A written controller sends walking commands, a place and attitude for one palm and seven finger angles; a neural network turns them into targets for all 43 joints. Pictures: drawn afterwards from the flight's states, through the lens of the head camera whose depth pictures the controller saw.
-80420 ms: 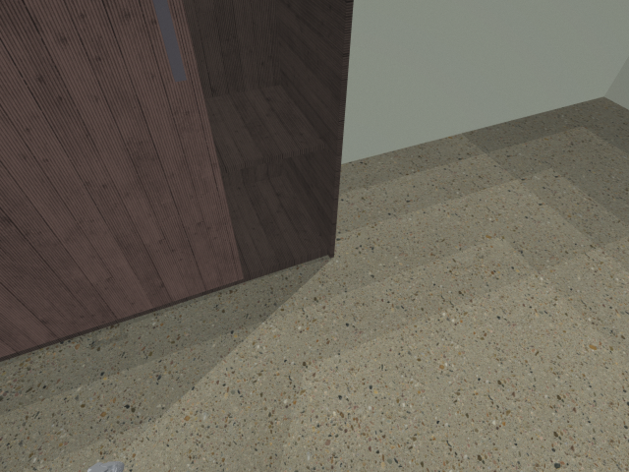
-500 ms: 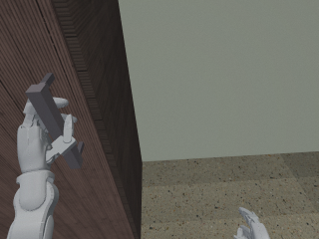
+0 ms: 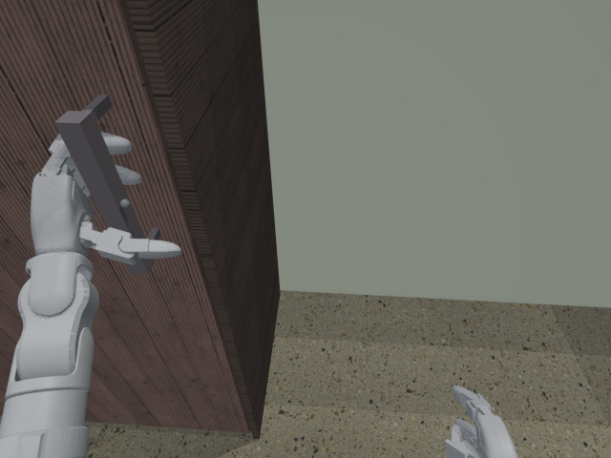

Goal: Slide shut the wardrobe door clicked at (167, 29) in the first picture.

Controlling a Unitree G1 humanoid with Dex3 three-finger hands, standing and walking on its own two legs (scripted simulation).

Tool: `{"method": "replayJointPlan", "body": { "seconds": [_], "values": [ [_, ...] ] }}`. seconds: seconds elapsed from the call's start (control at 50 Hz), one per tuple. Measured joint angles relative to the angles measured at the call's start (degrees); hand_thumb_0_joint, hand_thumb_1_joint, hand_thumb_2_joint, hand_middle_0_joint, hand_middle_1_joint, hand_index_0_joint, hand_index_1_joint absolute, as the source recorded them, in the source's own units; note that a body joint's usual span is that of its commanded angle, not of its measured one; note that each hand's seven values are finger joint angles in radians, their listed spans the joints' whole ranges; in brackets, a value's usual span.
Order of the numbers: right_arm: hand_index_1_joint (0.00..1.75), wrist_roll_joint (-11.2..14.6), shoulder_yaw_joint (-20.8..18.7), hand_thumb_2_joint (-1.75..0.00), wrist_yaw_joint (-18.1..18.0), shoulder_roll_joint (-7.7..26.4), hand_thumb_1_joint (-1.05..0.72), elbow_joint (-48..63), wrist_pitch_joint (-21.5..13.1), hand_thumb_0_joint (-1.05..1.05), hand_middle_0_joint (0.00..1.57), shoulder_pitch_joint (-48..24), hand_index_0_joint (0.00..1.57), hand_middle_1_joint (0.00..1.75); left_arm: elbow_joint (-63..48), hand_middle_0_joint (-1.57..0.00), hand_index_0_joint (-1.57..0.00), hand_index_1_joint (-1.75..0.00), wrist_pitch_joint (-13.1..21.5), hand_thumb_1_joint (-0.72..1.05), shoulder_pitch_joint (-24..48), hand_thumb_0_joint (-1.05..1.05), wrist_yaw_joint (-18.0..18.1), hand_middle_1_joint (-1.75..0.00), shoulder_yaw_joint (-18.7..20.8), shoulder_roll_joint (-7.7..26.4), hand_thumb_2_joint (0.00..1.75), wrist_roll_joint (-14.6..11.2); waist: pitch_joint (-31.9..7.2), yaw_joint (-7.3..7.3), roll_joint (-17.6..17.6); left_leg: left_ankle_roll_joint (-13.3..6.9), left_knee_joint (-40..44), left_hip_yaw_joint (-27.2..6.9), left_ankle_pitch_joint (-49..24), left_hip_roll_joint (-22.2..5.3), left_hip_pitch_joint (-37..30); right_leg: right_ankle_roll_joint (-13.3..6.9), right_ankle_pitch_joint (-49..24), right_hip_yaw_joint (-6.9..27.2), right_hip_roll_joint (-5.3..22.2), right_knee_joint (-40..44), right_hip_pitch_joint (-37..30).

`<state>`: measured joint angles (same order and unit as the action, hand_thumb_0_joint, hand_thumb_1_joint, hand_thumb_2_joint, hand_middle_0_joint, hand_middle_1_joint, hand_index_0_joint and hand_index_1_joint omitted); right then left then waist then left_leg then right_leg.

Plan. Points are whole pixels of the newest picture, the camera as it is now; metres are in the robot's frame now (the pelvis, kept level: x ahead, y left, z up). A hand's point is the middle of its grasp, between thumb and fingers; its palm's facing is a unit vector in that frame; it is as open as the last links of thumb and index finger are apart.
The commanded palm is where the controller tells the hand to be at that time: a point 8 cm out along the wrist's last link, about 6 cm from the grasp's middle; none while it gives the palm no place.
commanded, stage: loosen the grip on the handle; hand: left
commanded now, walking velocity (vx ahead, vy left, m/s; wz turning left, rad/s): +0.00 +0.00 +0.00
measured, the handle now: (123, 192) +0.33 +0.26 +0.21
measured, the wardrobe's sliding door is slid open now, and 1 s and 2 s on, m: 0.00 0.02 0.02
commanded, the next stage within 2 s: slip the hand off the handle in 0.16 s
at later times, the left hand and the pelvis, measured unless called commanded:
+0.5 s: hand (114, 201) +0.30 +0.25 +0.22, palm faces +0.28 -0.94 -0.21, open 14.7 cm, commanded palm +0.26 +0.32 +0.21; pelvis +0.05 +0.01 +0.00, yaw -2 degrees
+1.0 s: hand (68, 205) +0.30 +0.30 +0.22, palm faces +0.35 -0.92 -0.20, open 14.7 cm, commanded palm +0.24 +0.35 +0.21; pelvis +0.03 +0.01 -0.01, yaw -2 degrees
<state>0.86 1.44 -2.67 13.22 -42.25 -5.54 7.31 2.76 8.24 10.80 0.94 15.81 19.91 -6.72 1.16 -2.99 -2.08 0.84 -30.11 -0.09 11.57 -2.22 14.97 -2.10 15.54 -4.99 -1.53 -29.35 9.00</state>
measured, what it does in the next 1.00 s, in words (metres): stands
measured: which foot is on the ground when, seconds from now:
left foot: down 0.00-1.00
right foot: down 0.00-1.00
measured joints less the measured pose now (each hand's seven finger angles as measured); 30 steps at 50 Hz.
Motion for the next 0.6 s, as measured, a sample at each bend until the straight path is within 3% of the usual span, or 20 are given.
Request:
{"method": "replayJointPlan", "body": {
  "seconds": [0.14, 0.3, 0.46, 0.6],
  "values": [
    [0.3, 0.07, -2.48, -0.9, -0.25, 2.44, -0.91, -1.11, 1.3, 0.02, 0.2, 0.53, 0.2, 0.3, -3.88, -0.52, -0.32, -1.24, 1.02, -0.51, -2.88, -0.01, -0.79, -1.39, 1.73, 0.81, 0.23, -2.08, -0.22, -0.59, -0.72, 0.53, -3.43, -2.9, 1.24, 0.66, 2.06, -0.33, 1.57, 0.33, -1.21, -1.96, 1.55],
    [0.3, -0.01, -2.11, -0.9, -1.36, 1.64, -0.91, -0.38, 1.55, 0.02, 0.2, 1.74, 0.2, 0.3, -13.47, -0.57, -0.27, -1.18, 1.1, -0.55, -9.81, -0.01, 0.07, -1.37, 2.63, -0.83, 0.21, -3.04, -0.54, -1.18, -0.11, -0.27, -3.28, -1.93, 2.91, 1.92, 1.63, 0.02, 3.58, 1.38, 0.03, -2.61, 1.64],
    [0.3, -0.03, 0.45, -0.9, -2.4, -1.56, -0.91, 2.26, 1.99, 0.02, 0.2, 0.69, 0.2, 0.3, -19.04, -0.57, -0.26, -1.16, -1.41, -0.55, -16.08, -0.01, -4.59, -1.31, 5.76, 1.46, 0.2, -6.5, -1.42, -1.18, 0.43, -0.75, -0.82, -0.59, 2.95, 2.59, 0.03, 0.53, 3.95, 2.66, 0.84, -1.55, 1.0],
    [0.3, 0.34, 1.18, -0.9, -3.16, -2.13, -0.91, 3.57, 2.64, 0.02, 0.21, -0.3, 0.2, 0.3, -16.38, -0.56, -0.25, -1.16, -3.3, -0.55, -16.03, -0.01, -7.32, -1.28, 9.89, 3.23, 0.2, -10.15, -1.85, -0.7, 0.31, -0.54, -1.04, -0.56, 2.9, 2.26, 0.45, 0.34, 3.83, 2.7, 0.52, -1.71, 1.45]
  ]
}}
